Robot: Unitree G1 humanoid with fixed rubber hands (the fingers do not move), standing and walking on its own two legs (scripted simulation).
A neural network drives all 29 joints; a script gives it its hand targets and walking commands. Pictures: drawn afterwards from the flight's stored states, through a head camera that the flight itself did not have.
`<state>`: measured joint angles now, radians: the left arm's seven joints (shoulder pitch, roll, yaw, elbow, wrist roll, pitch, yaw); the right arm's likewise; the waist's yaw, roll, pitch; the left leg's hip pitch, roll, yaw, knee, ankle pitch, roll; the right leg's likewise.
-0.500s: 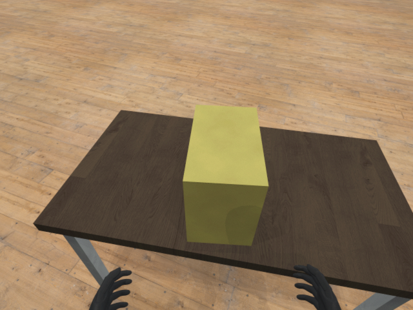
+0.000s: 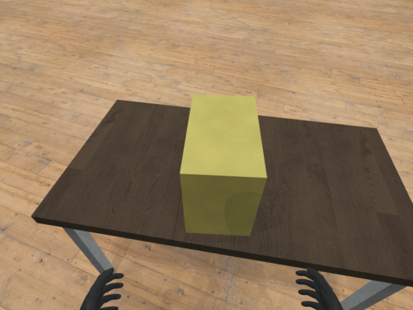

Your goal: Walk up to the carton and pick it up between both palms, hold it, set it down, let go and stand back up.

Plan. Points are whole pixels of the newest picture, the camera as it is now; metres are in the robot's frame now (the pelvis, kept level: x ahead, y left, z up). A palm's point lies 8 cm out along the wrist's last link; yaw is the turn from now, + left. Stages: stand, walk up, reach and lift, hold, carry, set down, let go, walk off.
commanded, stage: let go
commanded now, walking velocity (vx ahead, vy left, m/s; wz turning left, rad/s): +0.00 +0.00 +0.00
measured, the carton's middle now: (220, 163) +0.51 -0.03 -0.05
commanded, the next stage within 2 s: stand in 0.44 s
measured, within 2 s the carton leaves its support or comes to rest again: neither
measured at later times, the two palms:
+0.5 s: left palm (92, 309) +0.16 +0.23 -0.08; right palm (333, 309) +0.16 -0.23 -0.08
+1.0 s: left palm out of the picture +0.15 +0.23 -0.10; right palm out of the picture +0.03 -0.26 -0.13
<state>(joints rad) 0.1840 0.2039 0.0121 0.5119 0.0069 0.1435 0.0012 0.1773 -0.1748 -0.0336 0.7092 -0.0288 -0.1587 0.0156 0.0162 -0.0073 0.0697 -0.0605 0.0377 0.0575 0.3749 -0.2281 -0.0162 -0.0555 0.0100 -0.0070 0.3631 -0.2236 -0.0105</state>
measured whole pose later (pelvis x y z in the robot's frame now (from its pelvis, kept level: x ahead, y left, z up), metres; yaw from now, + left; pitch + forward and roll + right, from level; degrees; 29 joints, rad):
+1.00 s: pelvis +0.00 +0.01 -0.01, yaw -6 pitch +1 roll +1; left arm 0.27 0.21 0.01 0.64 0.03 0.00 0.00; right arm 0.30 -0.25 -0.06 0.76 -0.02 0.06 0.01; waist -0.03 0.01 -0.02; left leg -0.23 0.06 0.17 0.53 -0.32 0.00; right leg -0.29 0.03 0.10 0.56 -0.29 0.00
